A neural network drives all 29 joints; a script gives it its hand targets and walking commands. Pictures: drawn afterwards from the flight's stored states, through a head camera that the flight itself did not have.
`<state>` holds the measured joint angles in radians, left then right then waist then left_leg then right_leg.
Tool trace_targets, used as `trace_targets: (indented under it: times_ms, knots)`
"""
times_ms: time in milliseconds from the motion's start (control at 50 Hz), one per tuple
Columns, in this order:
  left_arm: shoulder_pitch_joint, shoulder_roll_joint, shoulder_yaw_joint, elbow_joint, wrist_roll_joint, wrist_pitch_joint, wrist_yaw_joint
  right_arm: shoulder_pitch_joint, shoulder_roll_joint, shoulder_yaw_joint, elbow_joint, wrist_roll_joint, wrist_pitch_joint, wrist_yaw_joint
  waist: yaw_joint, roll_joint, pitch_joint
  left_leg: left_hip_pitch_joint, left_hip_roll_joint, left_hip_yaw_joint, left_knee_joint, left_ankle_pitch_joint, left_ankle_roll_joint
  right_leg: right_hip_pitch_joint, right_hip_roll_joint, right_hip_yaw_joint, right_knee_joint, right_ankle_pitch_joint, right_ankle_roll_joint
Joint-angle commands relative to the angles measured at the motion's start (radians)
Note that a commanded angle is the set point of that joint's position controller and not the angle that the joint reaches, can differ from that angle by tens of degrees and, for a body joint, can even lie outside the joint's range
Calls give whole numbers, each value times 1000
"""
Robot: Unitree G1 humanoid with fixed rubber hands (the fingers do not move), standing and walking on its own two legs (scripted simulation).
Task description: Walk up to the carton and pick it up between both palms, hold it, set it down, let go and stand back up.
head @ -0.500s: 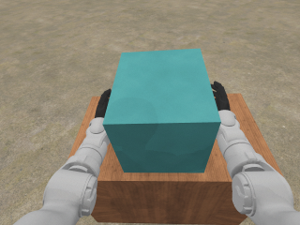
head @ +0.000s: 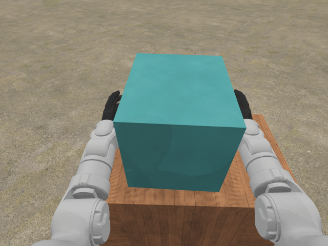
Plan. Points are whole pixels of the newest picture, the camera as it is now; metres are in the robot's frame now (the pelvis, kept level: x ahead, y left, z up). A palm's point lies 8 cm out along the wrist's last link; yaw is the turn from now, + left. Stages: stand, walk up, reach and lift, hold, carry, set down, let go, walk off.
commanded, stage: reach and lift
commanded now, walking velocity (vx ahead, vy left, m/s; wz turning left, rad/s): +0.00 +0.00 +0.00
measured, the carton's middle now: (176, 119) +0.42 -0.01 +0.11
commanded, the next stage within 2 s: hold in 1.24 s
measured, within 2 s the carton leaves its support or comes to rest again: neither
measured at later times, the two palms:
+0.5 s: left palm (106, 120) +0.36 +0.16 +0.17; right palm (245, 120) +0.36 -0.18 +0.15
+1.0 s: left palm (105, 116) +0.36 +0.16 +0.18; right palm (245, 117) +0.36 -0.18 +0.16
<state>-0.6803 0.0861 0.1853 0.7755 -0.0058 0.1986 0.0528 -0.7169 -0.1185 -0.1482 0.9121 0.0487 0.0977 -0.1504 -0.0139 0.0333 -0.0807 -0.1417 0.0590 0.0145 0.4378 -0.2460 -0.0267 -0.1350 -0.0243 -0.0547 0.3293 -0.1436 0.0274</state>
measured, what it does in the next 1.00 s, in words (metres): stands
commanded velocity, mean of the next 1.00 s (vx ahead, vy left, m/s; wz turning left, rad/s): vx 0.00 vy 0.00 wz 0.00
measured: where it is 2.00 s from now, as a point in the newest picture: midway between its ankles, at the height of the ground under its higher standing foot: outside the picture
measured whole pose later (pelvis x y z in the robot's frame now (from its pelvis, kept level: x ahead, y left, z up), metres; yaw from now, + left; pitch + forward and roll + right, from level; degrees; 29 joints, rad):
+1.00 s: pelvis -0.01 +0.00 +0.00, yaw +0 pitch -4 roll -1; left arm -0.66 0.05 0.23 0.51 0.07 0.46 0.04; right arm -0.70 -0.12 -0.14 0.76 0.06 0.24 -0.13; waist -0.01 0.02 -0.07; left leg -0.12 0.06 0.01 0.43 -0.23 -0.03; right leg -0.11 -0.02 -0.05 0.31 -0.12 0.03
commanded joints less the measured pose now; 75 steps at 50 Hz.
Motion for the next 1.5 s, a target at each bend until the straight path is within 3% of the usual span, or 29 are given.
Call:
trace_targets:
  times_ms: [0,140,200,260,300,340,440,520,540,580,620,680,780,820,880,940,1000,1060,1080,1140,1220,1280,1360,1440,1460,1480]
  knots:
    - [-592,-717,-298,-338,75,24,-179,-657,691,432,-370,128,-23,148,-13,-43,-352,70,-112,-25,-110,419,-32,259,92,12,-52,244,-4]
    - [-554,-703,-289,-415,86,117,-189,-647,653,420,-447,132,33,141,-21,-53,-321,62,-113,-20,-136,361,-20,259,90,6,-66,206,-3]
    - [-560,-706,-292,-399,92,151,-189,-642,625,385,-417,128,46,146,-41,-19,-277,55,-108,-22,-148,302,-28,234,86,5,-72,153,-11]
    - [-582,-699,-271,-391,103,165,-190,-684,635,359,-408,109,49,154,-32,-43,-265,25,-107,-17,-165,234,-14,232,82,0,-71,111,-11]
    - [-622,-705,-288,-405,91,169,-186,-700,638,349,-395,107,48,160,-39,-26,-270,20,-104,-16,-169,196,-17,215,81,0,-70,73,-14]
    - [-621,-715,-296,-428,85,173,-186,-723,660,369,-433,110,46,163,-32,-46,-295,24,-107,-12,-165,208,-8,231,81,-4,-66,100,-9]
    - [-644,-709,-290,-386,90,189,-182,-739,648,339,-402,98,52,166,-41,-47,-252,-10,-104,-12,-184,127,-3,214,77,-3,-72,44,-12]
    - [-678,-712,-314,-422,67,188,-175,-756,658,344,-422,110,51,170,-45,-47,-285,7,-102,-17,-177,154,-8,207,77,-1,-70,52,-12]
    - [-669,-716,-324,-443,71,187,-171,-756,659,355,-434,113,48,171,-38,-31,-303,22,-104,-15,-168,180,-12,208,80,-6,-64,64,-11]
    - [-638,-710,-304,-410,77,196,-172,-751,668,367,-428,118,57,166,-26,-53,-274,8,-108,-15,-169,181,-1,220,77,-3,-67,81,-7]
    - [-650,-716,-331,-450,64,200,-174,-745,661,371,-450,130,55,161,-44,-38,-306,42,-107,-18,-154,234,-11,217,80,-2,-66,110,-6]
    - [-630,-719,-350,-486,58,208,-166,-749,661,403,-493,151,60,158,-36,-43,-344,72,-108,-23,-137,297,-12,225,89,-3,-64,147,-2]
    - [-621,-692,-301,-446,92,234,-181,-735,640,367,-436,132,78,154,-41,-51,-270,35,-110,-18,-162,223,-4,228,82,-8,-72,95,-3]
    - [-630,-689,-309,-484,79,234,-181,-749,653,387,-481,149,78,153,-31,-58,-307,46,-114,-18,-152,254,-2,247,81,-3,-67,126,1]
    - [-664,-718,-363,-525,50,233,-170,-776,658,403,-517,170,74,152,-44,-28,-358,86,-109,-27,-131,310,-19,220,87,-8,-58,147,2]
    - [-629,-682,-308,-474,85,254,-178,-744,632,373,-453,148,94,153,-37,-45,-270,52,-108,-23,-155,249,-7,219,82,-6,-72,97,0]
    - [-624,-686,-316,-486,74,257,-183,-790,655,397,-513,167,88,149,-24,-65,-309,51,-116,-19,-148,262,3,240,83,-6,-67,128,6]
    - [-646,-705,-351,-533,47,253,-171,-793,659,405,-543,180,85,150,-30,-42,-338,84,-108,-25,-135,319,-13,220,89,-9,-61,142,3]
    - [-638,-694,-341,-496,56,265,-172,-783,632,384,-513,175,96,149,-40,-31,-312,76,-107,-29,-139,303,-19,208,89,-8,-67,121,-2]
    - [-630,-683,-326,-510,70,274,-176,-768,646,398,-500,178,108,148,-30,-48,-299,67,-111,-24,-141,294,-6,225,84,-2,-71,134,1]
    - [-588,-696,-353,-537,56,294,-177,-770,645,423,-571,201,116,139,-34,-51,-338,94,-112,-29,-127,350,-10,241,91,-2,-64,180,2]
    - [-603,-688,-342,-556,70,307,-181,-730,634,415,-529,204,140,137,-46,-31,-292,83,-113,-27,-136,328,-15,227,89,0,-71,152,-3]
    - [-582,-662,-311,-535,81,330,-192,-756,632,407,-552,199,155,136,-34,-66,-269,51,-117,-20,-153,271,2,246,86,3,-78,130,-3]
    - [-606,-673,-337,-585,69,334,-193,-790,652,424,-598,219,160,130,-36,-57,-320,72,-121,-20,-142,297,2,249,88,2,-71,155,2]
    - [-617,-680,-338,-575,72,340,-194,-770,647,413,-565,213,167,131,-45,-36,-295,59,-118,-22,-145,283,-4,239,87,5,-70,134,-4]
    - [-606,-674,-321,-578,83,344,-196,-759,647,414,-548,218,171,135,-34,-39,-280,61,-114,-21,-149,279,-2,240,88,4,-69,125,-5]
